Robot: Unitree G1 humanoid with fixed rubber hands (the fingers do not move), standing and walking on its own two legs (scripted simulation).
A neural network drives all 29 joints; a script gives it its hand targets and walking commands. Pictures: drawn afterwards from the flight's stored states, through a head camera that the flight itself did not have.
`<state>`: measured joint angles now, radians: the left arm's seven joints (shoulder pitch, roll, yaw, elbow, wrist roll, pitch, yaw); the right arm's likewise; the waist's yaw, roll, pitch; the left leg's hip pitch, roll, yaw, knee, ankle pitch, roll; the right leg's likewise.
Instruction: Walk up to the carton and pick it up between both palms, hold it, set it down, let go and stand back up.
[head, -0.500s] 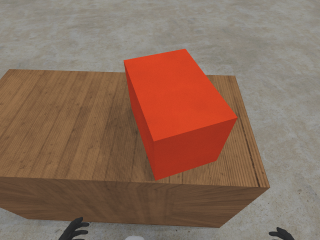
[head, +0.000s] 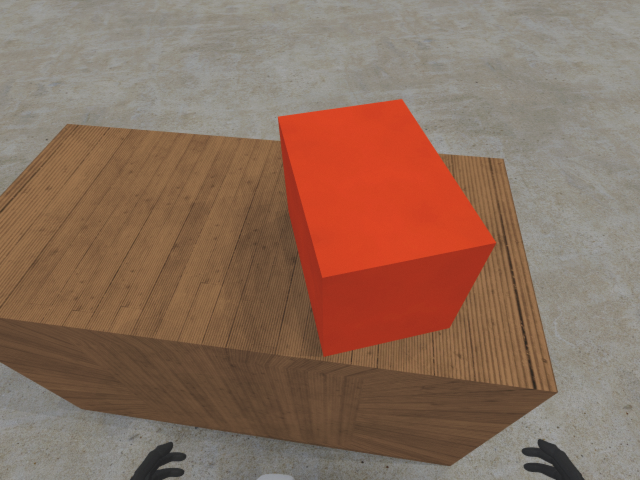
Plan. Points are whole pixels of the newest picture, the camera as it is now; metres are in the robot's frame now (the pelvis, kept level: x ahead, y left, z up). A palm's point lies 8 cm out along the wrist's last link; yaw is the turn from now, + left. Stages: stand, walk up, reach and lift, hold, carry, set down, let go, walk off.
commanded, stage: walk up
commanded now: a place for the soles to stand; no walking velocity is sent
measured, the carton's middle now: (364, 223) +0.48 -0.03 +0.00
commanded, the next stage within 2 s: reach and lift in 0.38 s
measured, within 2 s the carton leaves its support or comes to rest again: neither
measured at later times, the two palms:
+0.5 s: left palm out of the picture +0.12 +0.27 -0.10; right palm out of the picture +0.12 -0.26 -0.09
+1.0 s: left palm (194, 452) +0.16 +0.19 -0.06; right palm (611, 479) +0.14 -0.29 -0.04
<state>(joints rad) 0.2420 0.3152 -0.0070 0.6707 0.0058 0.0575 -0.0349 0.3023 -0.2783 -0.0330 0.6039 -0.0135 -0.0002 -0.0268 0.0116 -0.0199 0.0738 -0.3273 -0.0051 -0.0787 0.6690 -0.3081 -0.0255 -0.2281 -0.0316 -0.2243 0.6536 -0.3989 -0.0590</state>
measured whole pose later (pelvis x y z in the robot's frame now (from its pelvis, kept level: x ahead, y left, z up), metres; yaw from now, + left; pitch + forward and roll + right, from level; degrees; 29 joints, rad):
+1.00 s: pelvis +0.00 -0.02 +0.02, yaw -7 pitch -2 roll +1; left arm 0.27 0.14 0.05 0.46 0.04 0.09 0.12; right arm 0.11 -0.30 -0.01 0.88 0.07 -0.29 0.18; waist 0.04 -0.07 0.02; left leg -0.17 0.06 0.02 0.42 -0.21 -0.05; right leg -0.14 0.04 -0.12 0.45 -0.28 -0.09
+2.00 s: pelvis +0.01 -0.03 +0.01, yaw -10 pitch +2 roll +2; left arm 0.27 -0.12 -0.06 0.26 0.10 -0.14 0.31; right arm 0.07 -0.48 0.20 0.95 0.53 -0.56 0.31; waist 0.05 -0.06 -0.07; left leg -0.28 0.08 0.04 0.52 -0.27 -0.06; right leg -0.28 0.06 -0.07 0.57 -0.33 -0.11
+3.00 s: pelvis -0.01 -0.02 +0.02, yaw -13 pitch +3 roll +1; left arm -0.15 -0.12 0.07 0.07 0.06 0.33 0.30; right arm -0.41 -0.49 0.15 0.78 0.44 -0.12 0.21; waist 0.10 -0.01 -0.03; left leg -0.22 0.08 0.04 0.33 -0.16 -0.05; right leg -0.22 0.09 -0.01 0.34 -0.17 -0.10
